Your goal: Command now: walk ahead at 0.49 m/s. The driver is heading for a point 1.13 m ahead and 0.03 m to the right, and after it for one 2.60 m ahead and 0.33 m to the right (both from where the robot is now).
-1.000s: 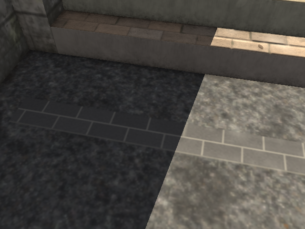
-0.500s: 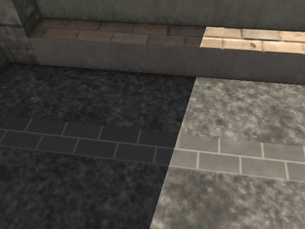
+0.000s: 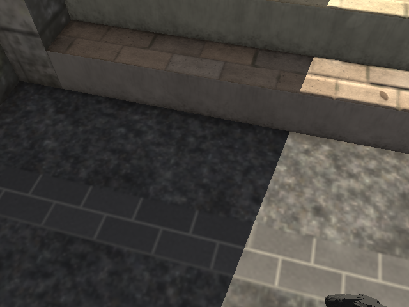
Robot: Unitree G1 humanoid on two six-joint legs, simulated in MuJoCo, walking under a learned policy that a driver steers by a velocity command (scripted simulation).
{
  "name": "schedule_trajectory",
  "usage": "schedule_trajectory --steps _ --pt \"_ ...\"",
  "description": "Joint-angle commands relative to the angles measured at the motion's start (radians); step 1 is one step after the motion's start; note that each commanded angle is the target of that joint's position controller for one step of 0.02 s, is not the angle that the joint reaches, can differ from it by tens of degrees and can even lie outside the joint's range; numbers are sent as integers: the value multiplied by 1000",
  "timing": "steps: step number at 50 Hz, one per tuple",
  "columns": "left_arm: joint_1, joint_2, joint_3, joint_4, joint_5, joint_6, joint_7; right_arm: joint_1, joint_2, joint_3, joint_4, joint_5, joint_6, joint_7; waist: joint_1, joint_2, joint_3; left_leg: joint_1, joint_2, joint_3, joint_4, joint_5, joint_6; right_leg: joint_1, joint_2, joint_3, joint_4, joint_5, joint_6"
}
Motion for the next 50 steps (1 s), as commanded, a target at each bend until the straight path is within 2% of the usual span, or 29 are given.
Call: schedule_trajectory --steps 1,2,3,4,5,6,7,8,9,12,15,19,24,26,27,28,29,30,31,32,33,34,35,36,37,40,44,47,50 --pt "-49 192 38 -36 4 -1 12 353 -153 -55 73 1 -19 -29 -220 -101 -159 440 -34 -28 -94 -13 65 -136 -268 33 471 1240 9" --pt "-64 168 30 -59 -1 -3 3 496 -208 -74 102 -21 -22 -43 -271 -33 -251 663 129 -199 -110 -145 116 -313 -223 11 741 917 -1" --pt "66 40 9 -69 -18 2 -9 511 -277 -91 102 -46 -21 -40 -167 184 -332 907 429 -689 -137 -172 269 -686 -37 -39 1149 -43 32" --pt "25 150 35 -58 2 6 -7 460 -221 -86 104 5 -16 -23 -175 48 -299 826 422 -842 -288 -325 295 -802 -29 57 1234 -87 4" --pt "-72 164 42 -96 4 1 -10 337 -177 -74 86 16 -18 -19 -121 30 -125 662 392 -684 -351 -388 258 -847 -94 63 1179 25 -4" --pt "-127 159 42 -105 8 -2 -16 286 -123 -63 82 13 -26 -14 -102 -16 -46 529 353 -592 -397 -310 226 -815 -123 54 1125 74 -5" --pt "-137 141 43 -103 12 6 -19 281 -93 -53 93 6 -37 -15 -69 -36 -9 441 311 -508 -416 -211 190 -769 -150 55 1076 93 1" --pt "-118 116 39 -99 22 20 -26 294 -68 -43 113 6 -45 -19 -37 -25 -8 376 272 -437 -433 -138 160 -710 -167 53 1030 101 15" --pt "-105 88 34 -92 24 31 -32 316 -67 -40 129 6 -55 -21 -25 -11 -13 350 256 -388 -443 -81 149 -681 -174 44 997 106 27" --pt "-186 82 34 -122 26 48 -43 384 -109 -46 167 11 -72 -21 -23 12 7 332 225 -294 -477 13 138 -739 -203 4 906 176 54" --pt "-342 97 35 -171 19 53 -45 444 -114 -42 185 14 -69 -19 -59 19 34 379 197 -241 -491 96 109 -835 -222 -30 761 301 75" --pt "-492 83 24 -212 8 51 -47 528 -112 -35 209 13 -67 -24 -109 41 28 466 181 -196 -467 210 66 -832 -195 -68 563 412 85" --pt "-618 93 23 -253 7 43 -45 595 -122 -32 238 -4 -59 -38 -143 56 36 646 233 -201 -398 333 87 -852 -157 -82 429 355 60" --pt "-609 104 28 -259 7 35 -43 580 -135 -35 244 -9 -56 -45 -119 60 35 686 258 -197 -347 439 85 -803 -139 -84 382 278 32" --pt "-560 111 33 -246 8 30 -38 557 -142 -37 243 -8 -55 -48 -89 66 15 681 257 -182 -290 564 72 -718 -113 -94 353 236 14" --pt "-463 127 43 -214 8 24 -31 542 -152 -40 244 -7 -54 -49 -47 70 -33 670 250 -170 -185 681 58 -590 -80 -104 320 211 -6" --pt "-291 152 59 -154 15 14 -21 518 -154 -39 240 -3 -52 -47 27 43 -121 611 214 -135 -3 682 39 -380 -61 -110 258 250 -34" --pt "-105 220 81 -110 40 4 -8 502 -132 -30 211 7 -56 -44 94 -9 -240 407 175 -109 257 411 21 -103 -222 59 255 179 -86" --pt "-19 322 109 -97 55 8 -7 620 -19 -8 192 48 -55 -33 57 -243 -385 31 -7 -36 662 -274 -33 194 -533 555 184 102 -239" --pt "-82 260 102 -96 11 22 -17 564 -129 -38 205 20 -54 -36 49 -116 -344 -73 -1 -166 758 -414 -16 117 -510 661 86 67 -235" --pt "-199 215 88 -111 -1 21 -21 471 -133 -44 169 14 -57 -33 1 -87 -179 -110 55 -177 736 -319 -10 -33 -471 485 64 93 -203" --pt "-262 159 74 -116 0 12 -24 422 -115 -42 159 12 -60 -30 -25 -42 -99 -72 82 -172 683 -259 -17 -165 -434 375 37 301 -179" --pt "-275 128 64 -106 1 3 -23 414 -98 -44 164 0 -51 -30 -56 -32 -55 -17 101 -167 636 -247 -28 -255 -392 273 32 504 -148" --pt "-271 90 52 -84 -2 -4 -20 439 -70 -39 170 -15 -34 -27 -88 -47 -53 46 109 -162 595 -250 -45 -312 -357 186 33 669 -123" --pt "-247 77 45 -67 0 -12 -19 460 -47 -37 181 -18 -21 -24 -100 -49 -65 88 99 -152 574 -251 -55 -334 -344 135 43 810 -116" --pt "-205 116 44 -30 -5 -25 -18 445 -38 -39 178 -18 -1 -20 -127 -73 -79 93 75 -121 488 -196 -75 -348 -310 38 55 1037 -107" --pt "-185 113 27 -7 -3 -11 -12 296 -35 -26 143 -6 5 -25 -103 -110 -65 115 73 -74 254 -75 -80 -364 -261 -39 56 1030 -73" --pt "-136 118 22 18 0 -2 -6 236 -41 -19 143 1 6 -35 -70 -118 -79 161 60 -61 145 -33 -72 -315 -275 -31 83 1005 -71" --pt "-119 110 17 38 3 8 1 229 -55 -19 157 0 0 -46 -63 -113 -64 199 56 -74 63 -85 -53 -281 -307 5 139 944 -77"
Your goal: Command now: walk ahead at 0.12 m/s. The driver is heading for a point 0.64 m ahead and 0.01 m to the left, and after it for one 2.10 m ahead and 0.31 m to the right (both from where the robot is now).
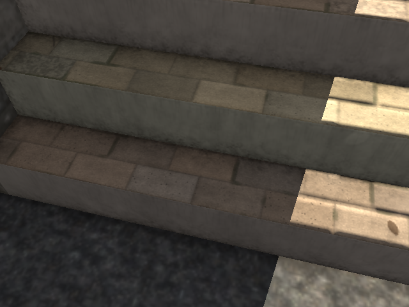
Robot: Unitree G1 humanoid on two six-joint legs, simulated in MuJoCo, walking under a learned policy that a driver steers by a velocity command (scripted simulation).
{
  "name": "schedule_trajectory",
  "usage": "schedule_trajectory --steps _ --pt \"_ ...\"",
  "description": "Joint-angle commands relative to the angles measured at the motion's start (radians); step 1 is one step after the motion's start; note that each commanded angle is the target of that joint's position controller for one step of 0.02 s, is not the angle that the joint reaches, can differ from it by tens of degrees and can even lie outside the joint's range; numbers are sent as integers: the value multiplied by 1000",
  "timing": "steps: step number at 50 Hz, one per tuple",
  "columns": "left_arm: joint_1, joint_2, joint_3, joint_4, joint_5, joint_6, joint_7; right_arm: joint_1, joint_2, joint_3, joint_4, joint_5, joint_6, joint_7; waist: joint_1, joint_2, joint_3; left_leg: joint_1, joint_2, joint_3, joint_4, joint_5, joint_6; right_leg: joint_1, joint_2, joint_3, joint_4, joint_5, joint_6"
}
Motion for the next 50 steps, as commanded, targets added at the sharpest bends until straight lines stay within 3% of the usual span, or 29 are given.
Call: schedule_trajectory --steps 1,3,4,5,6,7,9,10,12,13,16,19,25,50 --pt "29 119 16 -16 1 1 12 82 -65 -10 3 2 -10 -14 -36 -127 -49 153 -19 10 -90 -29 20 -17 -289 129 53 751 -96" --pt "27 113 14 -7 -5 6 18 139 -67 -10 31 -1 -29 -23 -66 -65 -55 299 4 -28 -300 158 33 -43 -253 134 145 590 -46" --pt "60 103 10 -14 -4 4 21 199 -128 -22 46 -7 -41 -28 -56 1 -116 440 118 -127 -265 494 46 -105 -210 117 219 388 -14" --pt "192 23 -5 14 -20 14 23 202 -148 -22 52 0 -38 -28 6 124 -181 535 257 -239 -220 791 156 -177 -129 70 280 -58 11" --pt "190 43 0 43 -23 38 34 200 -100 -14 51 18 -24 -26 -32 129 -193 480 301 -310 -262 673 233 -173 -76 49 317 -257 21" --pt "131 74 11 34 -15 52 37 173 -74 -5 45 16 -16 -24 -30 108 -132 404 284 -328 -318 516 232 -177 -67 62 323 -291 27" --pt "74 54 11 31 -4 72 30 101 -75 0 37 10 -3 -32 -1 88 -76 286 225 -280 -381 252 174 -130 -74 70 254 -233 34" --pt "78 32 4 39 0 79 28 68 -79 0 34 15 3 -36 20 79 -63 227 184 -242 -399 110 128 -72 -83 74 174 -147 37" --pt "61 31 -3 45 10 79 28 54 -83 -6 38 26 13 -34 11 38 -28 178 114 -196 -421 -152 53 -50 -116 115 77 -54 42" --pt "44 47 -2 46 10 74 28 68 -77 -8 44 29 14 -31 -8 3 12 188 87 -175 -424 -171 36 -96 -130 128 69 -61 41" --pt "26 46 -4 57 -3 60 35 124 -57 -7 82 22 6 -29 -29 -50 -2 301 70 -142 -358 35 34 -126 -159 148 31 -5 38" --pt "20 48 -5 62 -7 50 41 146 -52 -7 102 18 1 -27 -35 -49 -32 350 71 -130 -326 151 39 -113 -168 151 19 33 33" --pt "22 39 -9 73 -5 56 43 160 -40 -1 131 18 10 -30 -36 -43 1 326 63 -123 -336 97 30 -111 -174 152 7 30 29" --pt "73 8 -17 95 -6 50 45 217 -10 12 189 18 18 -33 -43 -42 27 324 60 -127 -343 56 18 -125 -179 154 -13 22 24"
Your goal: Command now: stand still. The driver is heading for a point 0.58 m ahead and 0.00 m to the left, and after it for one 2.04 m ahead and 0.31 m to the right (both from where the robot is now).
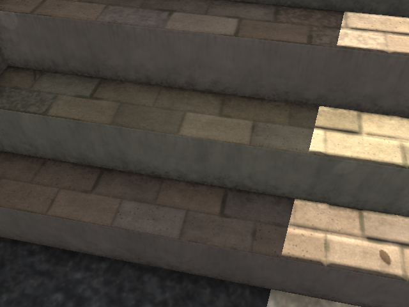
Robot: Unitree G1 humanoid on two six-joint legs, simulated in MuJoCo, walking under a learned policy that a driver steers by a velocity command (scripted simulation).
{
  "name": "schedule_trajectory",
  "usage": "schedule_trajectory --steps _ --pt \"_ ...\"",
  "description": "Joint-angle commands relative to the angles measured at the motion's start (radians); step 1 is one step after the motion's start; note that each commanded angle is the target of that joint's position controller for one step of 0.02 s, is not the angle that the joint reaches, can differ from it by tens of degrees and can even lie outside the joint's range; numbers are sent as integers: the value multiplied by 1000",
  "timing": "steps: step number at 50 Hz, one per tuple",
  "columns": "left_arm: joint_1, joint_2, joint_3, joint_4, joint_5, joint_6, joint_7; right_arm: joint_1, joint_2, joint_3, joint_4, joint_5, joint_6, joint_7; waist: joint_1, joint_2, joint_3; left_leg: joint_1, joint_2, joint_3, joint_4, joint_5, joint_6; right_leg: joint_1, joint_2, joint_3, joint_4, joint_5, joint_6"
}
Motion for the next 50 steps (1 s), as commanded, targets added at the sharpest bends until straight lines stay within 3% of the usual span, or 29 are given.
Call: schedule_trajectory --steps 1,4,7,9,10,11,13,15,18,20,21,22,23,24,25,26,28,30,33,38,40,42,43,44,45,46,47,48,50 --pt "96 57 7 1 0 -3 2 63 -68 -8 -5 0 -3 -2 -1 -1 71 56 130 -150 -62 72 8 -142 -119 105 -94 103 -29" --pt "102 55 7 1 0 -4 2 67 -66 -7 -3 0 -4 -2 -1 -1 72 55 130 -150 -61 73 7 -142 -119 105 -94 105 -30" --pt "137 83 22 1 5 1 -3 67 -85 -18 -10 -2 4 3 11 -25 78 0 75 -115 -8 -235 26 -154 -98 119 -103 -209 -65" --pt "171 113 37 -10 4 7 -6 22 -78 -22 -44 -11 4 15 41 -80 163 -164 30 -73 94 -376 31 -160 -162 235 -177 -447 -122" --pt "206 134 47 -2 0 5 -6 -18 -53 -18 -70 -16 -2 23 59 -128 202 -244 6 -17 195 -320 22 -136 -237 330 -248 -517 -160" --pt "201 151 57 -2 1 2 -4 -46 -43 -15 -94 -31 -10 31 61 -152 244 -301 33 12 284 -249 17 -129 -311 394 -287 -503 -195" --pt "208 158 67 -4 11 -14 -7 -90 -73 -26 -138 -32 -29 42 61 -112 254 -411 84 -16 384 -255 18 -59 -358 425 -299 -366 -227" --pt "204 159 72 -8 18 -33 -11 -120 -94 -37 -173 -22 -49 51 54 -76 231 -462 107 -29 366 -253 14 37 -339 366 -269 -192 -214" --pt "182 181 82 -17 15 -50 -15 -132 -94 -48 -210 -8 -62 61 34 -83 182 -319 79 13 256 -196 11 16 -293 257 -220 2 -179" --pt "120 187 84 -34 4 -54 -24 5 -78 -56 -172 -2 -65 61 -42 -61 138 -12 10 73 129 -106 21 -149 -223 146 -99 141 -134" --pt "113 172 77 -38 6 -61 -31 144 -107 -74 -124 -5 -71 53 -98 -9 68 206 -10 57 94 -97 34 -239 -163 76 76 301 -107" --pt "78 125 60 -75 -5 -67 -42 315 -203 -103 -99 -25 -79 36 -179 165 -20 387 202 -251 -52 -288 98 -414 -53 -36 399 250 -46" --pt "89 90 55 -111 3 -69 -48 430 -280 -120 -59 -29 -68 35 -174 347 -83 464 408 -657 -224 -373 191 -594 54 -45 705 -205 -34" --pt "18 126 66 -131 26 -63 -56 309 -229 -103 -78 -26 -56 33 -99 182 -2 346 402 -641 -232 -438 178 -638 -32 65 818 -167 -67" --pt "-31 118 65 -149 23 -66 -65 180 -196 -91 -120 -21 -59 36 -58 79 66 228 383 -543 -238 -380 163 -636 -76 74 820 -44 -78" --pt "-30 103 64 -147 15 -69 -70 110 -177 -81 -140 -18 -67 38 -20 34 78 157 347 -450 -257 -253 145 -591 -102 75 779 30 -78" --pt "8 91 66 -136 23 -55 -71 79 -137 -61 -142 -13 -84 37 23 36 61 108 285 -296 -270 -23 120 -515 -115 58 722 67 -56" --pt "-7 103 72 -145 21 -41 -73 124 -143 -54 -119 -12 -100 31 35 48 49 132 263 -212 -257 182 124 -521 -103 29 686 88 -41" --pt "-149 100 68 -196 24 -36 -74 167 -155 -49 -103 -9 -110 28 23 63 61 158 245 -140 -256 341 129 -574 -91 -9 564 141 -18" --pt "-325 100 57 -257 11 -43 -62 161 -171 -48 -106 -6 -118 27 -3 107 71 141 211 -69 -221 519 119 -444 -41 -59 239 218 -13" --pt "-212 104 63 -220 10 -41 -43 171 -162 -50 -98 -14 -119 17 31 136 -5 164 241 -58 -106 686 132 -318 -15 -61 275 173 -46" --pt "-103 129 80 -185 13 -55 -30 135 -168 -51 -107 -9 -118 19 82 87 -37 162 224 -49 75 845 120 -204 30 -71 200 164 -81" --pt "19 135 90 -143 19 -66 -26 105 -178 -52 -112 2 -114 24 142 62 -69 121 191 -35 237 810 106 -79 49 -85 95 209 -93" --pt "145 181 108 -109 42 -76 -17 85 -175 -48 -123 7 -117 25 195 30 -112 -33 148 -28 461 592 85 104 -38 4 50 230 -118" --pt "191 272 123 -103 60 -83 -15 80 -77 -31 -160 -4 -112 23 155 -187 -128 -231 22 36 841 -232 56 180 -325 343 -7 497 -162" --pt "149 316 137 -101 29 -65 -21 222 -75 -37 -151 3 -91 27 57 -249 -204 -373 -19 -73 1007 -331 52 178 -432 614 -121 351 -308" --pt "38 214 118 -135 12 -58 -32 157 -121 -44 -146 -27 -80 29 34 -85 -102 -412 55 -100 1037 -251 50 63 -401 554 -162 77 -308" --pt "-35 147 98 -150 1 -60 -41 70 -132 -51 -167 -38 -82 39 29 -23 -18 -424 85 -103 999 -165 44 -57 -345 464 -218 -36 -276" --pt "-37 119 82 -145 3 -67 -32 50 -112 -55 -168 -41 -73 48 -11 17 13 -379 115 -97 993 -98 15 -158 -278 326 -230 164 -231"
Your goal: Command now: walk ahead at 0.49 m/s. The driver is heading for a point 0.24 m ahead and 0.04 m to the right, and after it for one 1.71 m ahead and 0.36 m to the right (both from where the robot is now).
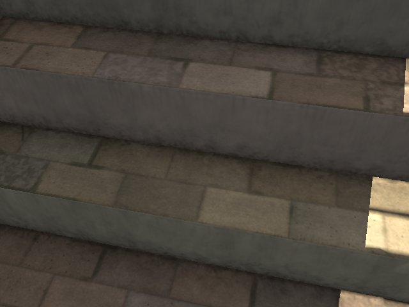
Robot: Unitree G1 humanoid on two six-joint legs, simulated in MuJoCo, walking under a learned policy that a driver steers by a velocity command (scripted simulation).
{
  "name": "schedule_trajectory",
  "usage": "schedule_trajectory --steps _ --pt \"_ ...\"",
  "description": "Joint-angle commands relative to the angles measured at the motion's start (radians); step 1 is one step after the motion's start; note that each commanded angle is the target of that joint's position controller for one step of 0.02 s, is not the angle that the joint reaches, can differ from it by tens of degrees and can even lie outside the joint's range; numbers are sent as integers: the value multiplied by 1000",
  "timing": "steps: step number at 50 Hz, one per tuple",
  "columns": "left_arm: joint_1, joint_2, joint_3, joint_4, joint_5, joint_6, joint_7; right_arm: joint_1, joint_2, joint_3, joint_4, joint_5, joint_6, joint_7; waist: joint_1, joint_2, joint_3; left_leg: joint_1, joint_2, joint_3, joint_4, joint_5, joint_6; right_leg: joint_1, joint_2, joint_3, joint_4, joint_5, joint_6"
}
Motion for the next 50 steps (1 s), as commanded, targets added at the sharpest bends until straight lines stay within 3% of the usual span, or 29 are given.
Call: schedule_trajectory --steps 1,4,12,14,16,19,21,23,24,25,26,27,28,29,30,31,32,33,34,36,38,39,41,42,44,45,46,47,50 --pt "94 60 -1 2 -11 -15 7 63 -26 -10 -32 -20 13 14 -29 -27 -1 -172 62 -34 113 104 -24 66 -306 328 -303 162 -150" --pt "155 76 -7 26 -8 -34 3 52 -3 -9 -41 -22 39 12 -41 -44 -36 -224 46 2 186 109 -44 60 -286 234 -240 436 -157" --pt "300 88 -15 48 2 -26 34 -184 -10 -15 -172 -37 63 9 24 -81 9 -616 87 7 292 115 -81 246 -332 327 -239 153 -191" --pt "332 108 -4 57 10 -30 34 -239 20 -2 -215 -15 73 -15 54 -188 11 -721 72 36 512 -41 -69 303 -364 348 -284 105 -213" --pt "387 111 2 75 11 -35 41 -346 6 -7 -294 -20 75 -33 84 -163 74 -994 97 -17 700 -184 -56 439 -425 404 -296 31 -223" --pt "422 125 10 95 28 -39 46 -523 48 18 -427 -24 59 -34 110 -80 122 -1289 128 -65 808 -356 -14 557 -463 401 -320 -153 -164" --pt "395 131 6 103 29 -39 39 -619 94 45 -516 -1 56 -38 130 -145 145 -1374 117 -35 926 -443 16 515 -469 360 -382 -181 -140" --pt "315 157 0 100 11 -33 27 -678 102 77 -612 13 53 -36 93 -124 168 -1294 170 11 664 -483 23 398 -415 224 -486 -219 -62" --pt "299 118 -14 118 -16 -16 33 -737 113 93 -676 -1 55 -33 104 -124 186 -1142 183 -3 542 -482 50 260 -371 182 -552 -53 -51" --pt "190 138 -19 62 -29 6 27 -581 113 100 -648 -2 70 -13 21 -41 89 -691 159 132 239 -235 47 58 -297 62 -634 180 -70" --pt "165 162 -11 23 -64 7 20 -499 155 111 -624 11 82 -8 1 -94 -42 -246 118 116 121 -117 83 -87 -306 53 -632 532 -85" --pt "153 242 -7 -33 -68 -15 0 -165 35 53 -509 25 85 -11 -117 -169 -304 127 -41 195 187 -78 67 -22 -303 22 -356 1419 -100" --pt "83 359 36 -41 -98 -46 -29 149 -56 8 -408 12 95 -19 -280 -231 -503 300 -44 111 37 63 75 112 -332 55 -45 1763 -47" --pt "47 388 64 -63 -137 -74 -59 273 -163 -34 -348 -14 90 -37 -341 -133 -559 426 -10 -172 -301 23 91 14 -248 137 334 1476 7" --pt "85 197 32 -120 -109 -95 -91 283 -343 -78 -295 -17 74 -61 -252 428 -630 559 373 -758 -777 361 130 -243 77 227 921 66 75" --pt "210 99 16 -97 -18 -76 -76 120 -313 -80 -324 10 80 -47 -134 324 -707 415 370 -909 -850 150 44 -221 88 483 1345 42 66" --pt "168 26 13 -153 0 -45 -62 -55 -258 -61 -312 16 88 -34 -18 260 -552 217 353 -836 -878 -303 41 -318 34 417 1481 122 68" --pt "102 -7 7 -201 28 -24 -52 -178 -135 -30 -267 18 94 -31 64 104 -325 27 315 -699 -822 -587 24 -409 -44 277 1459 248 48" --pt "45 -37 -9 -229 61 -7 -36 -193 -24 -3 -208 12 90 -34 78 21 -127 -149 279 -558 -742 -544 13 -495 -53 257 1469 314 22" --pt "-15 -85 -32 -277 28 23 -24 -160 71 21 -103 -15 67 -16 113 23 -51 -220 265 -393 -744 -370 35 -631 1 259 1669 286 -3" --pt "-32 -122 -51 -299 -3 33 -2 -83 86 24 -38 -20 16 -3 115 3 -21 -154 287 -285 -788 -131 10 -780 0 302 1724 252 -19" --pt "-22 -135 -60 -299 4 41 10 -40 63 19 -12 -14 -8 10 129 -23 -26 -104 277 -198 -801 1 -37 -812 -18 314 1690 278 -26" --pt "-93 -78 -55 -317 3 49 29 -76 28 21 -16 -8 -50 28 124 -42 -6 -150 257 -22 -906 138 -99 -783 1 237 1541 293 -8" --pt "-87 -75 -49 -290 -5 58 37 -15 21 24 0 -17 -65 27 96 -13 -38 -81 277 -23 -930 190 -61 -829 33 177 1696 312 -11" --pt "-136 -74 -45 -294 -2 55 44 74 7 22 22 -5 -72 11 65 -30 -50 76 297 22 -962 186 -89 -966 12 197 1770 275 -23" --pt "-216 -133 -60 -313 -21 55 52 150 -12 17 63 -8 -75 14 20 0 -12 195 328 -13 -992 180 -79 -1161 27 187 1976 188 -46" --pt "-257 -143 -69 -334 -20 53 56 218 -37 12 81 -6 -77 11 3 -36 11 288 340 -5 -1024 126 -84 -1263 10 205 2015 113 -63" --pt "-262 -131 -69 -333 -5 52 52 242 -19 17 81 -7 -76 8 1 -59 -1 336 332 23 -1019 131 -113 -1280 -1 215 1974 118 -68" --pt "-367 -120 -70 -363 -5 60 34 262 22 34 78 4 -75 -18 -15 -53 38 219 273 157 -1064 171 -138 -1174 -4 108 1750 218 -49"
